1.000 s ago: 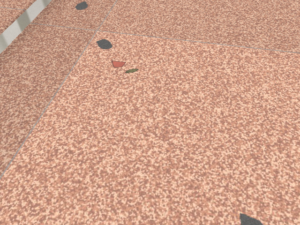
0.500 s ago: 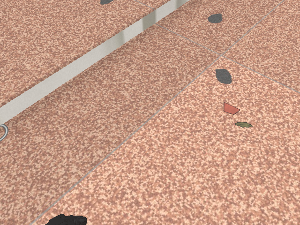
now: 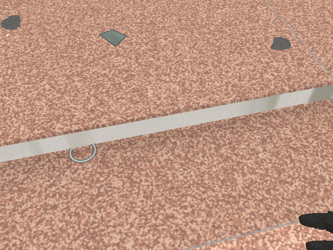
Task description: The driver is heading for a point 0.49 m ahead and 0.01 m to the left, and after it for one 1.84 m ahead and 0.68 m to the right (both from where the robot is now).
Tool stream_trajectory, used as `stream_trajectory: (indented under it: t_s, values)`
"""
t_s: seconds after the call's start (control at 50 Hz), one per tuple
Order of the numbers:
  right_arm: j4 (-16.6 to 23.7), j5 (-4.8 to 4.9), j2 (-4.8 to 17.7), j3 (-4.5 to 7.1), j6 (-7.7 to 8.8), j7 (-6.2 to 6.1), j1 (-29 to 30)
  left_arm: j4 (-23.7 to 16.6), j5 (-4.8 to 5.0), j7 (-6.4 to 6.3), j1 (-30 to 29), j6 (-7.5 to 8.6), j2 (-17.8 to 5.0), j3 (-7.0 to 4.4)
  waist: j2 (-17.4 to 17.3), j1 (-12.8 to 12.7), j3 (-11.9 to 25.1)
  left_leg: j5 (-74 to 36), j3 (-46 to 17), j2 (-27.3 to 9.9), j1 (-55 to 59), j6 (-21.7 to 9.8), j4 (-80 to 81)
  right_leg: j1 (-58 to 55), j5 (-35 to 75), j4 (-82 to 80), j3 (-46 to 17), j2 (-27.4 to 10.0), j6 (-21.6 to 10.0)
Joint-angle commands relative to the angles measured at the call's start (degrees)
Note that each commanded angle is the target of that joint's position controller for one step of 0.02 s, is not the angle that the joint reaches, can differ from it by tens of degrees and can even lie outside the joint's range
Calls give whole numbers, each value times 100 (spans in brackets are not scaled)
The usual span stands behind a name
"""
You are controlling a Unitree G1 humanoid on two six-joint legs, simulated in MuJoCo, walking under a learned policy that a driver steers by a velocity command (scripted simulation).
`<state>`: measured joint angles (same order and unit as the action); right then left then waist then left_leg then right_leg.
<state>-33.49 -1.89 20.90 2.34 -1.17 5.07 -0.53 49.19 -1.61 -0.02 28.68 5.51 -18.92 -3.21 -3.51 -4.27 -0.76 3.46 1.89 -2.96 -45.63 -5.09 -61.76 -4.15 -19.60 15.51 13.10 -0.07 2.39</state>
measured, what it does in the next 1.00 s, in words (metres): walks ahead: left foot, then right foot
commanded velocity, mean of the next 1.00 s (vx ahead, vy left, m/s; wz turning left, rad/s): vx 0.51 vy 0.00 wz -0.10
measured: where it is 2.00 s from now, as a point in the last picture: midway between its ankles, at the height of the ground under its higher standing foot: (170, 194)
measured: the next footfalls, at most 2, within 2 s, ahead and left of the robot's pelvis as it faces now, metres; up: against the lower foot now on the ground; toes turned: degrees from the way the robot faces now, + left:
left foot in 0.16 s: +0.32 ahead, +0.05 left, +0.00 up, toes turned +14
right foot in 0.56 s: +0.75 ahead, +0.04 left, +0.00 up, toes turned +12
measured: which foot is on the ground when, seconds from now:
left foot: up 0.00-0.14, down 0.16-0.54, up 0.56-1.00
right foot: down 0.00-0.16, up 0.18-0.54, down 0.56-1.00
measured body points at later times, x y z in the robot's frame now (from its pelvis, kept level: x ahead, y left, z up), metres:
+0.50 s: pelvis +0.45 +0.04 +0.00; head +0.49 +0.05 +0.44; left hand +0.57 +0.31 -0.10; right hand +0.52 -0.23 -0.13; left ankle +0.29 +0.03 -0.73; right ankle +0.70 -0.01 -0.69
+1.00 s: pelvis +0.65 +0.08 +0.01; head +0.69 +0.05 +0.45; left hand +0.75 +0.38 -0.09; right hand +0.79 -0.21 -0.11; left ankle +0.75 +0.26 -0.68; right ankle +0.71 +0.03 -0.73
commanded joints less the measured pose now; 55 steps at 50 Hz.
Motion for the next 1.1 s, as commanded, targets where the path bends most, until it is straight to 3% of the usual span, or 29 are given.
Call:
stream_trajectory:
  t_s: [0.02,0.08,0.1,0.14,0.16,0.18,0.2,0.22,0.24,0.26,0.3,0.36,0.4,0.46,0.5,0.54,0.56,0.58,0.6,0.62,0.66,0.68,0.72,0.78,0.86,0.92,1.02,1.04,1.1]
  values:
    - [484,-1,-47,-124,58,127,644,-342,-18,-16,-467,163,-495,-45,509,330,-848,-419,458,21,449,-215,1122,774,3158,-1015,42,-1169,-291]
    - [365,7,-13,-120,99,76,549,-267,-10,-132,-116,48,-815,-95,738,500,-458,-1,1112,667,1382,-534,1776,14,7234,-51,366,-1219,-124]
    - [240,13,114,-69,106,27,123,-295,-19,-191,-172,-38,-1005,-145,921,799,-144,295,1092,827,1857,-635,1860,-171,8133,622,335,-1365,-114]
    - [-385,46,572,189,159,-125,-1954,-498,-63,-221,-667,-230,-1230,-218,1083,1785,776,861,661,1037,4102,-974,2086,525,8413,3201,103,-1589,-301]
    - [-730,86,787,377,177,-289,-2727,-561,-98,-143,-801,-267,-1085,-213,596,1970,1024,1026,58,877,5581,-1160,2570,1801,5258,5224,82,-1164,-310]
    - [-691,178,1216,485,104,-410,-2229,-841,-187,-43,-796,-214,-217,-3,-780,1224,722,493,-1765,-249,6154,-1358,2496,3738,-732,7314,-60,-163,-217]
    - [-375,-19,1547,545,29,-417,-2139,-1500,3,-41,-744,-93,-438,5,-737,1054,1904,1442,-4412,-1144,7455,-2368,3751,5248,-854,8186,-1325,108,-128]
    - [-429,9,1198,519,32,-492,-2255,-1500,-11,-36,-1284,40,-622,33,317,1204,1387,1868,-4540,-1252,6888,-2074,4575,5549,-225,7682,-1661,-262,-168]
    - [-587,17,909,446,102,-546,-2065,-1410,34,-35,-1253,82,-583,64,695,859,451,1602,-4033,-1158,5781,-1865,4808,5339,118,7033,-1593,-508,-190]
    - [-672,9,720,380,216,-570,-1878,-1327,-50,-46,-1295,35,-501,96,1009,555,63,1101,-3527,-905,4847,-1682,4829,4878,102,6578,-1574,-703,-158]
    - [-719,59,329,195,441,-619,-1619,-1128,-174,14,-950,-189,-335,153,1088,116,-259,-443,-2624,-596,3606,-1513,4926,4073,-55,5915,-1563,-924,-20]
    - [-1036,132,327,162,680,-482,-1767,-1267,-55,101,-1462,-284,-3,242,806,144,-652,-3763,-1198,-240,2905,-1092,4984,3604,497,4347,-1163,-928,-25]
    - [-1142,140,227,129,749,-416,-1743,-1264,67,183,-1750,-232,201,305,483,327,-479,-3972,-282,352,2938,-527,5005,3005,1869,2937,-768,-591,-289]
    - [-1348,164,199,84,834,-429,-2053,-1089,159,254,-1874,-183,232,286,233,578,-148,-4082,140,142,3982,-145,5027,2769,3458,1892,-594,-54,-593]
    - [-1296,143,334,131,815,-545,-1894,-912,70,264,-1507,-159,-34,182,-22,373,165,-4660,355,19,4478,143,4257,2394,3461,1688,-565,286,-691]
    - [-1114,105,484,198,707,-695,-1443,-464,-51,263,-168,-170,-489,-24,-247,-267,685,-4914,461,-100,4269,396,2366,1149,2899,1739,-665,605,-822]
    - [-1011,171,522,225,661,-733,-1038,-231,-103,213,658,-164,-660,-131,-71,-847,769,-3785,611,204,3818,515,499,564,3326,1133,-989,347,-1097]
    - [-912,77,-78,116,644,-691,-1380,-139,-28,133,632,-176,-977,-213,1418,-387,713,2470,722,1187,2371,601,-1763,-322,6906,1686,-1915,-552,-1422]
    - [-856,198,-414,1,550,-743,-2727,-437,-30,128,37,-177,-1335,-291,1842,485,1850,3221,-303,1320,1041,776,-3438,-1577,9050,1777,-4289,-1849,-2582]
    - [-860,33,-21,-49,512,-741,-2758,-867,153,96,-650,-271,-1174,-356,924,385,2473,2366,-790,974,1019,670,-3326,-1314,7090,990,-4917,-1972,-2781]
    - [-689,-133,271,4,394,-673,-1718,-945,252,39,-1172,-498,-490,-192,-182,458,996,1995,-702,557,1110,646,-2361,619,3831,270,-4379,-1309,-2342]
    - [-556,-165,226,-3,288,-661,-1447,-840,252,28,-978,-521,-419,-171,-196,445,619,1979,-696,454,1236,664,-1867,1131,3966,179,-4103,-1065,-2125]
    - [-505,-151,37,-79,31,-689,-1458,-742,187,49,-907,-540,-544,-210,5,547,452,1967,-689,370,1634,725,-1097,1867,3697,62,-3763,-764,-1799]
    - [-435,-105,-42,-106,-67,-729,-1315,-813,125,47,-1005,-561,-806,-319,274,522,654,1677,-703,362,1639,801,-356,1965,3503,218,-3699,-425,-1247]
    - [-320,-29,105,-44,-154,-728,-742,-923,187,-34,-1083,-751,-909,-412,791,276,591,1243,-912,398,1239,893,383,1698,1132,-6,-4182,-138,-671]
    - [-320,6,169,-16,-90,-733,-410,-912,179,-69,-980,-844,-927,-461,996,55,394,1130,-1091,436,949,908,855,1285,189,-99,-4608,-99,-629]
    - [-357,77,258,-5,74,-755,-172,-898,115,-65,-930,-842,-1000,-515,1116,-46,324,1394,-1237,628,1047,763,1566,778,903,249,-5072,-118,-843]
    - [-255,359,156,93,342,-820,133,-1287,482,-289,-1459,-759,-726,-447,1234,112,385,1363,-1623,775,1296,812,2176,781,526,248,-5212,-128,-918]
    - [-466,337,407,193,569,-755,-90,-1525,323,-331,-1668,-802,-941,-487,1325,203,420,1078,-1492,869,2532,856,3311,1154,667,323,-5339,47,-895]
